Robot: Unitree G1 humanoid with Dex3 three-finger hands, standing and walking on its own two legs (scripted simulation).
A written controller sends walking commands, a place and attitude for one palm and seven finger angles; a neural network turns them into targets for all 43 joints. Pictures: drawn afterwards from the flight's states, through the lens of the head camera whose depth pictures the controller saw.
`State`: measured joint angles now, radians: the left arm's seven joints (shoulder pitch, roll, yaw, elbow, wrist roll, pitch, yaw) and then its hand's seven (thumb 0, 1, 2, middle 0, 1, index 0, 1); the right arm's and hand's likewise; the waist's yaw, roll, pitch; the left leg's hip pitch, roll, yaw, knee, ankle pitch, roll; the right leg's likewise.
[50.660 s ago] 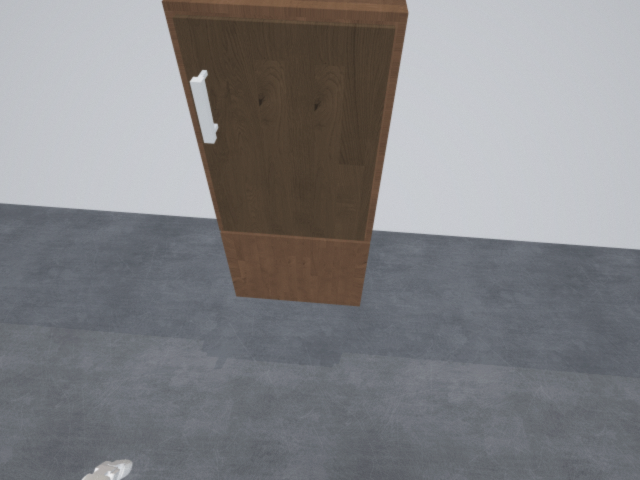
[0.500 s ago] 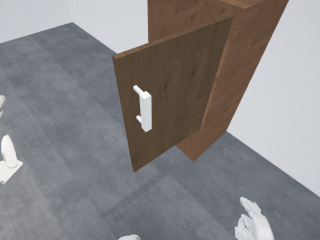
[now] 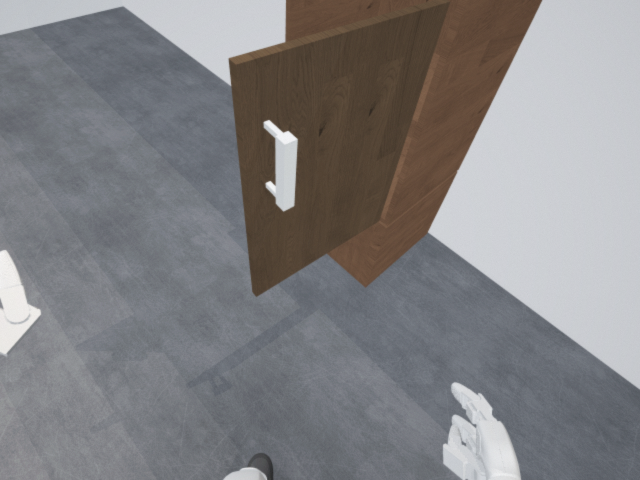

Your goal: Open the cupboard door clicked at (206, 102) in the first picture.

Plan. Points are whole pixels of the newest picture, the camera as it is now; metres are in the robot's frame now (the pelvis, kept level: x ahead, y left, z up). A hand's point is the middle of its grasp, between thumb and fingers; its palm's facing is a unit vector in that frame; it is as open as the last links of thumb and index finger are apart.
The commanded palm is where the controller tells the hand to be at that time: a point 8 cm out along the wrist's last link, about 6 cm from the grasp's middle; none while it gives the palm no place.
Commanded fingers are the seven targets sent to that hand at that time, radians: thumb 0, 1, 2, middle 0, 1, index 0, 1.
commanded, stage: stop stepping back and stand still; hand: left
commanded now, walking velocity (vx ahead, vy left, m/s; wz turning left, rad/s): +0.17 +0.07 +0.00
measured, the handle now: (278, 166) +0.55 +0.12 +0.04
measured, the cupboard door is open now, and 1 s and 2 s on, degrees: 85 85 85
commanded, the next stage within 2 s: let the arm hang, fingers relaxed in 0.70 s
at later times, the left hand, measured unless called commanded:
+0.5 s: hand (111, 411) +0.15 +0.19 +0.15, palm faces +0.33 -0.82 -0.46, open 7.4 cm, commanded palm +0.09 +0.24 +0.18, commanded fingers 0.00 0.90 0.90 -0.20 -0.30 -0.20 -0.30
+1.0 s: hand out of the picture +0.06 +0.18 -0.10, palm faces +0.01 -0.94 -0.35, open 7.4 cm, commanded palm none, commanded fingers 0.00 0.90 0.90 -0.20 -0.30 -0.20 -0.30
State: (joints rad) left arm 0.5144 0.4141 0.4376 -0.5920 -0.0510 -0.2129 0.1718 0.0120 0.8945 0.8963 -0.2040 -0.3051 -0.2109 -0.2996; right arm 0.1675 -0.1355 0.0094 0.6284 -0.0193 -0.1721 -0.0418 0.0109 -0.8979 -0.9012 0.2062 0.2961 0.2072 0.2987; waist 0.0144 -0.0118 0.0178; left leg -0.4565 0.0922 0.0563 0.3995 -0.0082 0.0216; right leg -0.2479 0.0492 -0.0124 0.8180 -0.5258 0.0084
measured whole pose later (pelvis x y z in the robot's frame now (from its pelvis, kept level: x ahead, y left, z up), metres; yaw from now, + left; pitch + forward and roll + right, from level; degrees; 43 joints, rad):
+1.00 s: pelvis -0.10 -0.03 -0.01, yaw +0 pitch -1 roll +3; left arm 0.25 0.24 0.03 0.52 0.03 0.04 0.01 0.00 0.91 0.90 -0.19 -0.30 -0.20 -0.30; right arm 0.11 -0.26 0.00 0.78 -0.02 -0.02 0.01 0.01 -0.90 -0.90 0.20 0.30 0.20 0.30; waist -0.02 0.02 0.03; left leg -0.33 -0.04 0.06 0.57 -0.22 0.03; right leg -0.30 -0.02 0.00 0.68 -0.32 -0.03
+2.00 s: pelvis -0.09 -0.03 +0.01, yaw +1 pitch -2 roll +0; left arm 0.19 0.20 0.01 1.13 0.01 -0.02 0.02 0.00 0.91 0.90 -0.20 -0.30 -0.20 -0.30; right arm 0.20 -0.21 -0.02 1.13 -0.02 0.00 -0.02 0.00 -0.90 -0.90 0.20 0.30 0.20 0.30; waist -0.02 0.02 0.05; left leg -0.21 -0.01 0.03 0.38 -0.14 0.02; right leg -0.13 0.02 -0.02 0.40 -0.24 -0.03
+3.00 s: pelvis -0.05 -0.05 +0.01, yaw +0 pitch -1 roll +1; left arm 0.15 0.27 0.01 1.13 0.01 -0.02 0.02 0.00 0.91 0.90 -0.20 -0.30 -0.21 -0.30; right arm 0.14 -0.28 -0.01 1.14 -0.02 0.01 -0.02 0.00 -0.90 -0.90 0.20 0.30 0.20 0.30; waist -0.02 0.01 0.06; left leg -0.11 0.02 0.03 0.32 -0.18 -0.02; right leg -0.03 0.06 -0.01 0.29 -0.24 -0.07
